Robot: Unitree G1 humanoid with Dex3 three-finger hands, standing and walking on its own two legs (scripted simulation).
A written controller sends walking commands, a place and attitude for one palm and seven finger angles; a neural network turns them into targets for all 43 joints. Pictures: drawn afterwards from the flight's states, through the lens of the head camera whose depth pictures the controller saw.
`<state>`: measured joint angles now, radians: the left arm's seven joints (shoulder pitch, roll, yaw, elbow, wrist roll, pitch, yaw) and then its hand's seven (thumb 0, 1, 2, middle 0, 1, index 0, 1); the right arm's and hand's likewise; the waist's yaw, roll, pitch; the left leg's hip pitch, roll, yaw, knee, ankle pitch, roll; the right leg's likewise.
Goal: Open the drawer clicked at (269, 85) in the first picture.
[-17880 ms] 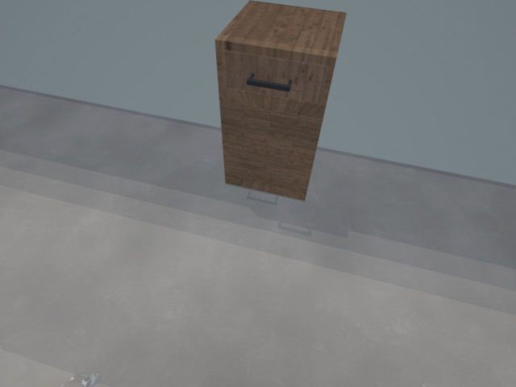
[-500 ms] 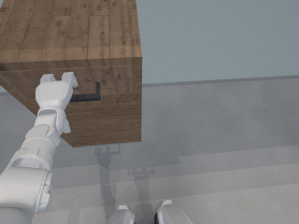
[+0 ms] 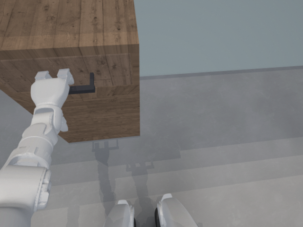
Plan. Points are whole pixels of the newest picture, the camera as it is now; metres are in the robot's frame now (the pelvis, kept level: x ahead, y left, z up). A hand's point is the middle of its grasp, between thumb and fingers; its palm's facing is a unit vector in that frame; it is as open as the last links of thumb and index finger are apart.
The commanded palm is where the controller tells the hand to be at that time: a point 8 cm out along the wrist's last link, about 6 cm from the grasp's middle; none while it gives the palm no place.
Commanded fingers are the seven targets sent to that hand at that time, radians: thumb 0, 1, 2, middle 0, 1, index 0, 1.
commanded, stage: lower the fingers behind the handle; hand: left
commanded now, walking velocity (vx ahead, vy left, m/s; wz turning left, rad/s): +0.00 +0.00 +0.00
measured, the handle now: (66, 84) +0.52 +0.23 -0.03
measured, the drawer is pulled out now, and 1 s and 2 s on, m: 0.00 0.00 0.02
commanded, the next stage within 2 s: close the thumb around the handle in 0.66 s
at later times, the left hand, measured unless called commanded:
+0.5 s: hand (60, 104) +0.47 +0.25 -0.06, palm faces -0.06 -0.01 -1.00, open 13.8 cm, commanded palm +0.46 +0.23 +0.00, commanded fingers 0.00 -0.50 0.30 -0.30 -1.20 -0.30 -1.20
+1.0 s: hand (59, 103) +0.47 +0.25 -0.06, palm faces -0.05 -0.02 -1.00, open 12.2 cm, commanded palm +0.46 +0.24 +0.00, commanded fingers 0.00 0.23 0.61 -0.35 -1.28 -0.35 -1.28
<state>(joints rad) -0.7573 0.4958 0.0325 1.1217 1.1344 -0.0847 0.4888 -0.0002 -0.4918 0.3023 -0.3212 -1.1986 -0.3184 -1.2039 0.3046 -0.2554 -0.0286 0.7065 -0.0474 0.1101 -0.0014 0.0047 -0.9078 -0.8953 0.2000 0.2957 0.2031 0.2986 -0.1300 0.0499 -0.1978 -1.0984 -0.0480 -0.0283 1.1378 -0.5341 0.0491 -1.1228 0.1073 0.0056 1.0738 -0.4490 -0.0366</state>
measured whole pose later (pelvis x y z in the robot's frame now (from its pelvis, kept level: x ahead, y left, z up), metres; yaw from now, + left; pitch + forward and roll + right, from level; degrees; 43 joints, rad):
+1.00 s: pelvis -0.01 +0.01 -0.02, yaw +0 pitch +30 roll -3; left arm -0.81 0.52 0.02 1.13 1.13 -0.08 0.50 0.00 -0.24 0.41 -0.32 -1.22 -0.34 -1.23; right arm 0.29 -0.26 -0.01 0.70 -0.04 0.09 0.00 0.00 -0.91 -0.90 0.20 0.30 0.20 0.30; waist -0.14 0.05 -0.19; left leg -1.20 -0.05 -0.03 1.23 -0.55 0.06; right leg -1.22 0.10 -0.01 1.15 -0.46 -0.03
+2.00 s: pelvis +0.01 +0.01 +0.00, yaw -1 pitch +29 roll -3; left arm -0.62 0.46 0.02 0.96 1.11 -0.08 0.50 0.01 0.83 0.85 -0.33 -1.35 -0.42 -1.35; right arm 0.29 -0.25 -0.03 0.69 -0.03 0.12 0.00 0.01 -0.91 -0.90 0.20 0.30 0.20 0.30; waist -0.09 0.05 -0.20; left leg -1.10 -0.04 0.00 1.17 -0.56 0.06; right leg -1.13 0.11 0.02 1.10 -0.47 -0.02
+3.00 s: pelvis +0.01 +0.00 +0.01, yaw +0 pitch +22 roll -1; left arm -0.10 0.31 -0.04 0.58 1.13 -0.01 0.59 0.00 0.80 0.83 -0.36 -1.35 -0.42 -1.35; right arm 0.18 -0.23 -0.04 0.64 -0.03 0.14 -0.01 0.01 -0.91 -0.90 0.20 0.30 0.20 0.30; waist -0.02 0.03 -0.21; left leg -0.92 -0.05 0.00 1.10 -0.55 0.05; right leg -0.96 0.10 0.03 1.06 -0.48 -0.04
